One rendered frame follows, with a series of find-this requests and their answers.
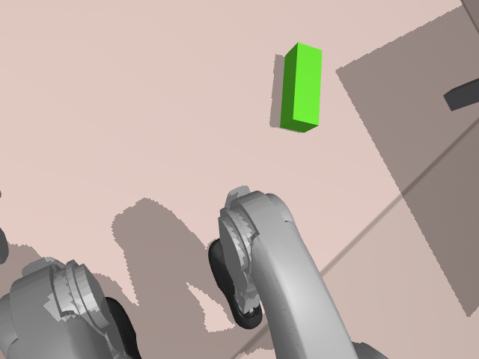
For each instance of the right robot foot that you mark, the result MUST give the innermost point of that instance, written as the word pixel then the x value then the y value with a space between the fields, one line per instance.
pixel 226 285

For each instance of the left robot foot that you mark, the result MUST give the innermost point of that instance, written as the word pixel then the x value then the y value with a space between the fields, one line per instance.
pixel 126 330

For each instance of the right robot hand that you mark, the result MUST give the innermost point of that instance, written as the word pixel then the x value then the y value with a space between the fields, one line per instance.
pixel 364 351

